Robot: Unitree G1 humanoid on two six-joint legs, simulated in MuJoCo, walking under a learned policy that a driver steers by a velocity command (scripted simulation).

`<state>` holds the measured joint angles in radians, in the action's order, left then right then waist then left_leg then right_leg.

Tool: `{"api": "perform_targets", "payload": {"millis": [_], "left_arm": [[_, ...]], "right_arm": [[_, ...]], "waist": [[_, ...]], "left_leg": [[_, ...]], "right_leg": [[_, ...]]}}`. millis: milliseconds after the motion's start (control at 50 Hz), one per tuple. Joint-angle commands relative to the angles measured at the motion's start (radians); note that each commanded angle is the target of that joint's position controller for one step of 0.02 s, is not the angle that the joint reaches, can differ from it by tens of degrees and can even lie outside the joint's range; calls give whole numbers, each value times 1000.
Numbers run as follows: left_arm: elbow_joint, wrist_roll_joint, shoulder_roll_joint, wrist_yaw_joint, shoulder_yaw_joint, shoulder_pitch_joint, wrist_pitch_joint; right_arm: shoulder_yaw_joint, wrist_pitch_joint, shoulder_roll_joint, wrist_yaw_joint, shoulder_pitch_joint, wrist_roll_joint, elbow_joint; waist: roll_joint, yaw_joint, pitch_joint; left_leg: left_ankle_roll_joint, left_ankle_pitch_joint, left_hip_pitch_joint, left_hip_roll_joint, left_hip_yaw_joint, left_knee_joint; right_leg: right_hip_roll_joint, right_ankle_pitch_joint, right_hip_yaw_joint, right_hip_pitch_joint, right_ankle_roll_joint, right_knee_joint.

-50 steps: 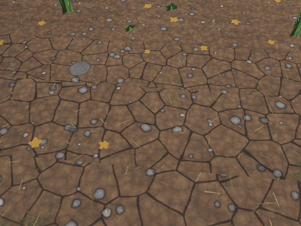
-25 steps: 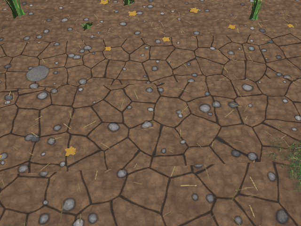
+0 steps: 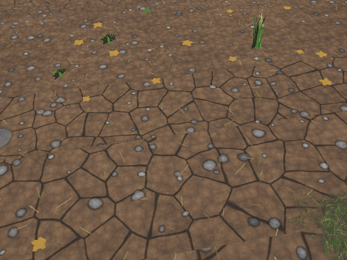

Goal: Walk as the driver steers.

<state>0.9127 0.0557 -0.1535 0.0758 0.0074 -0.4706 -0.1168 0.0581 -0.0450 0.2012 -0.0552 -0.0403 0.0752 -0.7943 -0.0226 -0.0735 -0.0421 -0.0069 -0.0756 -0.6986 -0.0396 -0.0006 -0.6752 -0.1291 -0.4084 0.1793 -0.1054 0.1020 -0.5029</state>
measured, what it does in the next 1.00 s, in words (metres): goes down, turning left: left foot, then right foot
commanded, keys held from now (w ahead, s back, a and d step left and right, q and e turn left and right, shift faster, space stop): w+q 0.72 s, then w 0.12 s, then w+e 0.16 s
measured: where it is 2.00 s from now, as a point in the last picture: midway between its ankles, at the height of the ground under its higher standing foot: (139, 171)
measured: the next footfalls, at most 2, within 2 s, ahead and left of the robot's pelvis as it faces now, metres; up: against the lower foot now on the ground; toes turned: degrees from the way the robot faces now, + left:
left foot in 0.10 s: +0.24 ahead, +0.12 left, +0.00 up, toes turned +3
right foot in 0.56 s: +0.47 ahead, -0.03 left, +0.00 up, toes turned +16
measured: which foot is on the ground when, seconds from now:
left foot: up 0.00-0.08, down 0.10-0.56, up 0.58-1.00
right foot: down 0.00-0.14, up 0.16-0.54, down 0.56-1.00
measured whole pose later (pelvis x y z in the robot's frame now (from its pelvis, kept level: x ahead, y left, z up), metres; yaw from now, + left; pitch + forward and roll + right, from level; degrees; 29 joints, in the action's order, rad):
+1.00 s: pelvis +0.51 +0.16 -0.05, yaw +24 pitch +0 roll -5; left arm 1.04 0.10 -0.15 0.02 0.01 -0.62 -0.10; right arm 0.02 -0.05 0.20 -0.07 -0.02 0.10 -0.77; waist -0.06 -0.19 0.00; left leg 0.01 -0.37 -0.58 -0.15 0.06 -0.56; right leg 0.03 -0.66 -0.13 -0.07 0.00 -0.74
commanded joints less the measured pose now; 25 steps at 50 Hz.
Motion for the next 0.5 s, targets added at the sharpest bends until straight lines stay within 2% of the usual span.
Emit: {"api": "perform_targets", "payload": {"millis": [20,60,80,100,120,140,160,180,200,220,240,260,280,320,340,360,380,400,440,460,480,500], "left_arm": [[3,8,-150,-19,-56,-84,2],[-7,10,-172,-31,-69,-31,8],[-9,19,-192,-29,-75,-4,9],[-15,39,-207,-20,-81,3,8],[-25,53,-158,-7,-68,-14,7],[-27,57,-87,0,-46,-136,3],[-48,24,-123,17,-55,-9,7],[-102,5,-154,4,-66,183,10],[-84,15,-168,-21,-68,215,10],[-59,46,-151,-37,-62,179,12],[-57,69,-112,-46,-48,197,17],[-69,74,-87,-48,-38,228,27],[-74,63,-104,-48,-40,251,35],[-91,33,-134,-54,-38,320,41],[-105,27,-117,-57,-30,367,41],[-117,28,-89,-60,-19,403,41],[-132,30,-82,-57,-17,443,39],[-146,29,-60,-50,-10,462,37],[-181,23,-79,-40,-14,514,36],[-183,38,-75,-34,-11,474,33],[-193,39,-107,-40,-21,470,25],[-207,37,-135,-48,-31,470,21]], "right_arm": [[-43,-23,92,-7,225,-20,116],[-66,-28,108,1,191,-30,102],[-86,-33,138,1,153,-42,94],[-108,-45,175,3,56,-60,65],[-116,-60,191,7,-169,-50,-3],[-124,-61,222,7,-429,-38,-55],[-121,-64,184,9,-585,-18,-130],[-134,-79,191,14,-487,-19,-118],[-125,-83,148,13,-332,-30,-82],[-99,-82,78,14,-247,-40,-70],[-89,-85,45,10,-198,-42,-69],[-88,-89,53,5,-171,-46,-60],[-95,-95,76,1,-157,-49,-52],[-116,-103,142,-11,-180,-31,-55],[-121,-102,149,-18,-219,-25,-70],[-122,-99,141,-25,-262,-18,-87],[-119,-94,128,-31,-320,-10,-100],[-118,-87,133,-39,-332,0,-100],[-116,-84,126,-53,-380,0,-115],[-105,-87,106,-49,-396,23,-116],[-104,-94,103,-43,-386,17,-108],[-109,-97,122,-37,-388,18,-101]], "waist": [[115,-34,131],[115,-1,97],[112,37,62],[84,78,-19],[10,141,-172],[-168,179,-388],[-123,254,-290],[-3,238,2],[33,182,98],[40,117,40],[12,84,62],[-2,63,54],[-4,58,54],[4,80,80],[11,92,84],[-1,100,93],[5,114,98],[-19,110,85],[-42,110,80],[-50,89,60],[-26,68,61],[-23,57,62]], "left_leg": [[43,56,-126,11,-8,109],[80,76,65,50,-53,152],[103,63,241,85,-93,161],[134,31,480,114,-111,139],[230,-93,876,32,7,75],[462,-127,1333,-207,377,136],[458,188,1347,-298,671,325],[357,366,1100,-275,606,410],[339,359,878,-234,521,444],[339,271,748,-195,468,488],[334,229,651,-162,414,520],[324,255,595,-131,382,543],[318,302,565,-112,359,561],[320,260,502,-102,329,577],[321,215,475,-100,320,574],[313,165,449,-86,306,555],[302,118,424,-69,300,534],[280,60,337,-28,252,497],[268,-35,268,-19,264,450],[267,-56,256,-30,279,383],[256,-80,292,-27,292,333],[252,-163,343,-33,319,282]], "right_leg": [[352,533,250,201,184,176],[350,694,173,187,137,155],[325,864,120,125,106,102],[266,1022,38,51,56,-20],[183,899,-15,-166,-13,-273],[31,297,-67,-493,-114,-626],[-1,-189,-62,-743,-112,-819],[91,-93,-41,-858,-63,-817],[156,7,-39,-792,-50,-771],[200,85,-27,-652,-33,-674],[227,99,-38,-578,-34,-604],[226,83,-57,-526,-44,-549],[216,67,-77,-511,-58,-490],[207,180,-114,-505,-96,-357],[202,261,-127,-495,-109,-297],[199,347,-131,-475,-113,-249],[188,432,-128,-452,-111,-196],[163,501,-162,-349,-108,-196],[142,503,-190,-249,-116,-213],[156,554,-174,-205,-121,-382],[152,492,-169,-226,-124,-372],[134,389,-189,-221,-127,-363]]}}
Keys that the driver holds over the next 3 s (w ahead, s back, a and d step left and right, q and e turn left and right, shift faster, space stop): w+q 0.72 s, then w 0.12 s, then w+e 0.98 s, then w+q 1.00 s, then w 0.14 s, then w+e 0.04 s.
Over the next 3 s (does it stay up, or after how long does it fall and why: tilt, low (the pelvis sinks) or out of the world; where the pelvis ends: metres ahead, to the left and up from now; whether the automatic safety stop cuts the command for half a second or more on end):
stays up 1.52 0.36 -0.33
